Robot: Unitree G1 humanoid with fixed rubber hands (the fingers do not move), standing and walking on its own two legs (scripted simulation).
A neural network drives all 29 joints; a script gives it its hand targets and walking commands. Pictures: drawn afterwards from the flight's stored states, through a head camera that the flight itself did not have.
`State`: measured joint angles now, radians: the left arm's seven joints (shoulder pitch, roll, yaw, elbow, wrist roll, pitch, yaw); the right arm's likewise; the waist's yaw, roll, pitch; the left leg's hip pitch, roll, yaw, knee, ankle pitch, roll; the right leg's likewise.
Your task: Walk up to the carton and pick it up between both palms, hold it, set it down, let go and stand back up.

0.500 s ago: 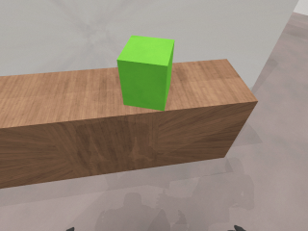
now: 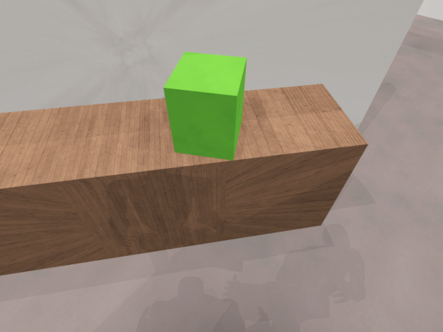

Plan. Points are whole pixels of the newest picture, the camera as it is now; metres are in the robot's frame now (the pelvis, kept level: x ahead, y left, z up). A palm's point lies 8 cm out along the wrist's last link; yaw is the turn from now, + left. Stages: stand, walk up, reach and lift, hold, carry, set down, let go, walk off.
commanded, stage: stand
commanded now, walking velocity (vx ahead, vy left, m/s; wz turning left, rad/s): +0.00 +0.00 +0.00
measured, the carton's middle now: (209, 107) +0.77 +0.02 -0.06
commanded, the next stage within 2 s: none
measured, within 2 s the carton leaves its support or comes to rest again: neither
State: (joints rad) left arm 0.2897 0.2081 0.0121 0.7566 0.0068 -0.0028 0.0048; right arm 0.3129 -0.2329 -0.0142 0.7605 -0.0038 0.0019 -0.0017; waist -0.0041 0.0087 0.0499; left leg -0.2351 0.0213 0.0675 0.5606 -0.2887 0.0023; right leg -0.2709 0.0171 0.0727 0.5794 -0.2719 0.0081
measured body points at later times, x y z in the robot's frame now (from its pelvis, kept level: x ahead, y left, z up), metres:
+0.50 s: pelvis +0.01 +0.00 +0.00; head +0.02 +0.00 +0.45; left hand +0.10 +0.25 -0.13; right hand +0.07 -0.25 -0.13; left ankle +0.01 +0.12 -0.73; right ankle +0.03 -0.12 -0.73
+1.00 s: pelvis +0.01 +0.01 +0.00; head +0.02 +0.00 +0.45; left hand +0.08 +0.25 -0.13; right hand +0.05 -0.25 -0.13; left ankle +0.01 +0.12 -0.73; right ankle +0.03 -0.12 -0.73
